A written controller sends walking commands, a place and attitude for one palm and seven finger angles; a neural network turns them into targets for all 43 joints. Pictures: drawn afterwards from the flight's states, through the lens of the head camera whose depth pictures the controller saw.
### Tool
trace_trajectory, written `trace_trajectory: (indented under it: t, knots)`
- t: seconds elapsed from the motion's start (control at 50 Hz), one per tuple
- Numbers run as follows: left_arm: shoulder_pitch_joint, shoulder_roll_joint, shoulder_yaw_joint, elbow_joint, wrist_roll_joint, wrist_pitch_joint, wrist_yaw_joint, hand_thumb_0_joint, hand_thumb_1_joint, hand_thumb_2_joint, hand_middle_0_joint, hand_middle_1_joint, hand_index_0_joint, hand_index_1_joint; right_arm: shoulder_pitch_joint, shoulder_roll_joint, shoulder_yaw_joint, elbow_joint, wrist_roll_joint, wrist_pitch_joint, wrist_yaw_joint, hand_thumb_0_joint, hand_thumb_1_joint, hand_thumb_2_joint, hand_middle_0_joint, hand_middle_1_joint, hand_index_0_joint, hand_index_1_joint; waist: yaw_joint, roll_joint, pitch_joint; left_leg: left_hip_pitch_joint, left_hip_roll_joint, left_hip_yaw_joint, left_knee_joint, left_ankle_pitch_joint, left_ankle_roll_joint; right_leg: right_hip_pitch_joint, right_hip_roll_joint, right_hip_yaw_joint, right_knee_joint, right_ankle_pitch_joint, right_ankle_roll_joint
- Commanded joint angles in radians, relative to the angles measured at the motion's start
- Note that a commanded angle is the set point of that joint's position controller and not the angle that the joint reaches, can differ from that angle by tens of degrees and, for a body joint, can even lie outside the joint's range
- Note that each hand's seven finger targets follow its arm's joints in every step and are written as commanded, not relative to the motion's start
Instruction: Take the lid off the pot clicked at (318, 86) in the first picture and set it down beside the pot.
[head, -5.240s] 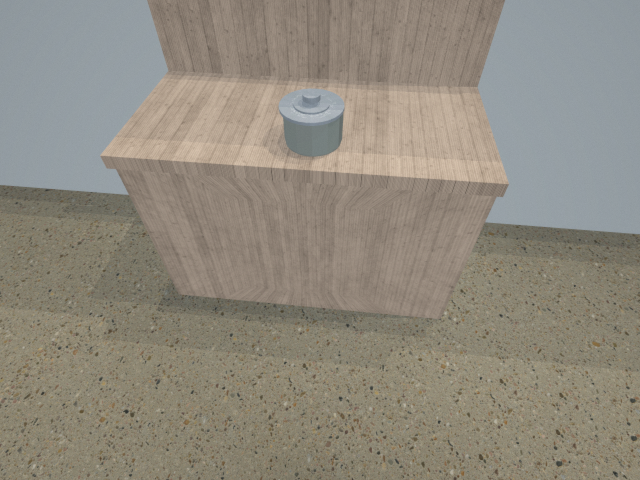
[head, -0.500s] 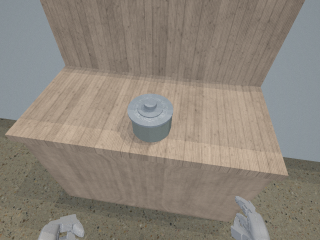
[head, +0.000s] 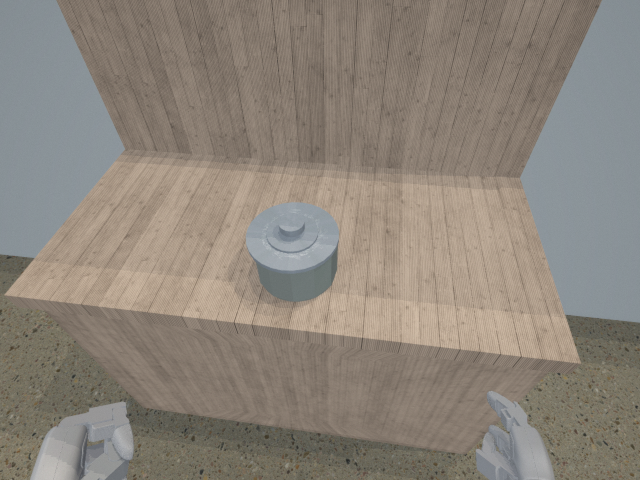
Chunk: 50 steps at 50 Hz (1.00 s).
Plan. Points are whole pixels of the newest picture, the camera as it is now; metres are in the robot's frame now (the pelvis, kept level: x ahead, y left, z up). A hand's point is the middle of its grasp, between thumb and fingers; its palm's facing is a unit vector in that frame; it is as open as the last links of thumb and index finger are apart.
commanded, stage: raise the hand higher, near the body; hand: left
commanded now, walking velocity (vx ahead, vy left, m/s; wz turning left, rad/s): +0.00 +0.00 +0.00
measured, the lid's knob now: (291, 224) +0.49 +0.11 +0.02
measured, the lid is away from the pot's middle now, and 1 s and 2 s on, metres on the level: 0.00 0.00 0.00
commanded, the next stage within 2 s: reach forward and open the fingers in 0.34 s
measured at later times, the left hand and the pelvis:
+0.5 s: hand (95, 399) +0.17 +0.24 +0.10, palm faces +0.24 -0.76 -0.61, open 3.1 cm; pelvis -0.01 +0.01 +0.00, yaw +0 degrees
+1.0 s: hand (91, 381) +0.19 +0.27 +0.08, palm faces -0.25 -0.09 -0.96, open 4.8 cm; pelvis -0.03 +0.02 +0.01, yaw +0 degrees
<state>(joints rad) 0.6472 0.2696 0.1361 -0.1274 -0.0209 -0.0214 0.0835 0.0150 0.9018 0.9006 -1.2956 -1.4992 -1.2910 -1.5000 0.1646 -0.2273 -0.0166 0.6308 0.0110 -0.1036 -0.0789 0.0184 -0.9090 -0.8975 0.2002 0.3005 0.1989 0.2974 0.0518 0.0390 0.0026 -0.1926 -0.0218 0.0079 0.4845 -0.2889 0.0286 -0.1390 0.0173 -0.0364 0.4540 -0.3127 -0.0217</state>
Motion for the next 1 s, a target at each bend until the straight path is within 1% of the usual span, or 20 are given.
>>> trace_trajectory:
  t: [0.0, 0.08, 0.18, 0.24, 0.3, 0.42, 0.44, 0.46, 0.5, 0.54, 0.56, 0.62, 0.66, 0.74, 0.78, 0.82, 0.84, 0.9, 0.94, 0.98]
  knots:
    - [0.039, 0.152, 0.114, -0.252, -0.002, -0.059, 0.013, 0.000, 0.900, 0.900, -1.300, -1.500, -1.300, -1.500, -0.097, -0.084, -0.023, -0.168, -0.005, -0.045, -0.003, 0.000, -0.900, -0.900, 0.200, 0.300, 0.200, 0.300, 0.011, 0.005, -0.081, 0.152, 0.041, -0.004, -0.032, 0.416, 0.011, -0.032, -0.059, 0.006, -0.074, 0.389, 0.011]
    - [0.010, 0.149, 0.111, -0.307, -0.003, -0.061, 0.007, 0.000, 0.900, 0.900, -1.300, -1.500, -1.300, -1.500, -0.099, -0.087, -0.018, -0.179, -0.007, -0.032, 0.004, 0.000, -0.900, -0.900, 0.200, 0.300, 0.200, 0.300, 0.006, -0.027, -0.068, 0.170, 0.049, -0.012, -0.046, 0.435, 0.007, -0.029, -0.055, 0.001, -0.085, 0.386, 0.012]
    - [-0.016, 0.164, 0.124, -0.390, -0.002, -0.067, 0.010, 0.000, 0.900, 0.900, -1.300, -1.500, -1.300, -1.500, -0.095, -0.086, -0.006, -0.191, -0.011, -0.028, 0.014, 0.000, -0.900, -0.900, 0.200, 0.300, 0.200, 0.300, 0.012, 0.018, -0.077, 0.189, 0.056, -0.028, -0.063, 0.461, -0.002, -0.012, -0.054, -0.003, -0.089, 0.355, 0.007]
    - [-0.004, 0.175, 0.151, -0.364, -0.005, -0.063, 0.011, 0.000, 0.900, 0.900, -1.300, -1.500, -1.300, -1.500, -0.107, -0.086, -0.007, -0.188, -0.011, -0.017, 0.016, 0.000, -0.900, -0.900, 0.200, 0.300, 0.200, 0.300, 0.017, -0.030, -0.043, 0.174, 0.054, -0.027, -0.067, 0.427, -0.001, -0.017, -0.047, -0.001, -0.102, 0.349, 0.004]
    - [-0.067, 0.182, 0.144, -0.454, -0.007, -0.078, 0.013, 0.000, 0.900, 0.900, -1.300, -1.500, -1.300, -1.500, -0.102, -0.088, 0.003, -0.200, -0.013, -0.020, 0.017, 0.000, -0.900, -0.900, 0.200, 0.300, 0.200, 0.300, 0.012, 0.012, -0.070, 0.188, 0.058, -0.031, -0.076, 0.421, -0.006, -0.007, -0.053, 0.000, -0.103, 0.328, 0.005]
    - [-0.108, 0.194, 0.168, -0.481, -0.013, -0.093, 0.018, 0.000, 0.900, 0.900, -1.300, -1.500, -1.300, -1.500, -0.108, -0.090, 0.005, -0.198, -0.011, -0.020, 0.019, 0.000, -0.900, -0.900, 0.200, 0.300, 0.200, 0.300, 0.014, -0.005, -0.039, 0.172, 0.062, -0.038, -0.096, 0.325, -0.009, -0.020, -0.048, -0.002, -0.121, 0.246, 0.002]
    - [-0.148, 0.384, 0.118, -0.476, 0.416, 0.000, 0.055, 0.000, 0.885, 0.879, -1.273, -1.492, -1.273, -1.492, -0.154, -0.153, 0.022, -0.199, -0.019, 0.038, 0.024, 0.000, -0.900, -0.900, 0.200, 0.300, 0.200, 0.300, 0.015, 0.011, 0.023, 0.050, 0.037, -0.034, -0.075, 0.341, 0.001, -0.102, -0.014, 0.072, -0.091, 0.293, -0.017]
    - [-0.225, 0.299, 0.087, -0.574, 0.432, 0.037, 0.073, 0.000, 0.867, 0.865, -1.248, -1.482, -1.248, -1.482, -0.168, -0.132, 0.019, -0.251, -0.026, 0.063, 0.035, 0.000, -0.900, -0.900, 0.200, 0.300, 0.200, 0.300, 0.008, 0.064, -0.024, 0.059, 0.040, -0.027, -0.077, 0.360, -0.007, -0.093, -0.037, 0.030, -0.072, 0.281, -0.025]
    - [-0.094, 0.339, 0.095, -0.470, 0.621, 0.103, 0.094, 0.000, 0.815, 0.872, -1.203, -1.449, -1.203, -1.449, -0.149, -0.146, -0.002, -0.223, -0.027, 0.113, 0.050, 0.000, -0.900, -0.900, 0.200, 0.300, 0.200, 0.300, 0.049, 0.085, -0.105, 0.072, 0.054, -0.042, -0.074, 0.391, -0.025, -0.075, -0.019, 0.057, -0.051, 0.244, -0.039]
    - [-0.075, 0.381, 0.099, -0.437, 0.736, 0.160, 0.079, 0.000, 0.753, 0.897, -1.171, -1.392, -1.171, -1.392, -0.214, -0.156, 0.002, -0.239, -0.012, 0.165, 0.067, 0.000, -0.900, -0.900, 0.200, 0.300, 0.200, 0.300, 0.053, 0.037, -0.128, 0.043, 0.050, -0.038, -0.076, 0.356, -0.023, -0.043, -0.007, 0.086, -0.051, 0.261, -0.046]
    - [-0.149, 0.406, 0.085, -0.453, 0.782, 0.169, 0.066, 0.000, 0.721, 0.915, -1.162, -1.351, -1.162, -1.351, -0.220, -0.164, 0.004, -0.242, -0.011, 0.184, 0.070, 0.000, -0.900, -0.900, 0.200, 0.300, 0.200, 0.300, 0.039, 0.011, -0.158, 0.033, 0.046, -0.034, -0.078, 0.315, -0.013, -0.042, -0.015, 0.085, -0.053, 0.236, -0.038]
    - [-0.263, 0.437, 0.041, -0.363, 0.829, 0.166, 0.004, 0.000, 0.619, 0.976, -1.173, -1.145, -1.173, -1.145, -0.241, -0.157, -0.002, -0.226, 0.004, 0.201, 0.062, 0.000, -0.900, -0.900, 0.200, 0.300, 0.200, 0.300, 0.025, -0.001, -0.145, 0.046, 0.035, -0.040, -0.086, 0.233, 0.010, -0.050, -0.023, 0.084, -0.082, 0.175, -0.021]
    - [-0.339, 0.484, 0.049, -0.364, 0.822, 0.147, -0.054, 0.000, 0.552, 1.017, -1.150, -1.074, -1.150, -1.074, -0.248, -0.157, -0.002, -0.230, 0.014, 0.196, 0.057, 0.000, -0.900, -0.900, 0.200, 0.300, 0.200, 0.300, 0.017, -0.009, -0.189, 0.060, 0.028, -0.043, -0.084, 0.229, 0.019, -0.015, -0.030, 0.083, -0.086, 0.186, -0.014]
    - [-0.349, 0.546, 0.082, -0.324, 0.790, 0.104, -0.150, 0.000, 0.424, 1.085, -1.105, -0.932, -1.105, -0.932, -0.257, -0.163, -0.004, -0.235, 0.023, 0.186, 0.052, 0.000, -0.900, -0.900, 0.200, 0.300, 0.200, 0.300, 0.016, 0.006, -0.161, 0.080, 0.018, -0.051, -0.084, 0.290, 0.026, 0.011, -0.026, 0.091, -0.102, 0.288, -0.009]
    - [-0.410, 0.535, 0.053, -0.252, 0.790, 0.076, -0.194, 0.000, 0.364, 1.112, -1.081, -0.861, -1.081, -0.861, -0.217, -0.158, -0.003, -0.212, 0.017, 0.191, 0.051, 0.000, -0.900, -0.900, 0.200, 0.300, 0.200, 0.300, 0.000, -0.032, -0.093, 0.063, 0.015, -0.044, -0.094, 0.284, 0.029, -0.015, -0.032, 0.056, -0.114, 0.277, -0.001]
    - [-0.476, 0.582, 0.078, -0.220, 0.794, 0.049, -0.229, 0.000, 0.304, 1.135, -1.057, -0.790, -1.057, -0.790, -0.216, -0.166, -0.004, -0.207, 0.018, 0.200, 0.052, 0.000, -0.900, -0.900, 0.200, 0.300, 0.200, 0.300, 0.001, -0.022, -0.063, 0.056, 0.014, -0.044, -0.107, 0.253, 0.032, -0.020, -0.032, 0.052, -0.131, 0.244, -0.001]
    - [-0.496, 0.596, 0.097, -0.234, 0.797, 0.040, -0.238, 0.000, 0.275, 1.145, -1.044, -0.755, -1.044, -0.755, -0.239, -0.164, -0.004, -0.224, 0.022, 0.195, 0.055, 0.000, -0.900, -0.900, 0.200, 0.300, 0.200, 0.300, 0.005, 0.008, -0.077, 0.066, 0.010, -0.047, -0.105, 0.252, 0.033, -0.011, -0.026, 0.078, -0.136, 0.256, -0.009]
    - [-0.599, 0.571, 0.064, -0.276, 0.792, -0.009, -0.246, 0.000, 0.191, 1.167, -1.006, -0.649, -1.006, -0.649, -0.210, -0.154, -0.006, -0.218, 0.012, 0.199, 0.055, 0.000, -0.900, -0.900, 0.200, 0.300, 0.200, 0.300, 0.006, 0.061, -0.148, 0.120, 0.013, -0.055, -0.111, 0.298, 0.030, 0.004, -0.030, 0.044, -0.135, 0.251, -0.008]
    - [-0.519, 0.569, 0.093, -0.210, 0.796, -0.015, -0.242, 0.000, 0.136, 1.180, -0.980, -0.578, -0.980, -0.578, -0.209, -0.153, -0.010, -0.226, 0.015, 0.193, 0.067, 0.000, -0.900, -0.900, 0.200, 0.300, 0.200, 0.300, 0.016, 0.046, -0.132, 0.111, 0.009, -0.059, -0.111, 0.298, 0.028, 0.000, -0.016, 0.056, -0.143, 0.254, -0.016]
    - [-0.553, 0.550, 0.069, -0.169, 0.795, -0.022, -0.246, 0.000, 0.080, 1.194, -0.954, -0.507, -0.954, -0.507, -0.188, -0.159, -0.014, -0.205, 0.014, 0.206, 0.078, 0.000, -0.900, -0.900, 0.200, 0.300, 0.200, 0.300, 0.008, -0.005, -0.124, 0.095, 0.009, -0.051, -0.119, 0.289, 0.027, -0.003, -0.022, 0.035, -0.139, 0.244, -0.011]
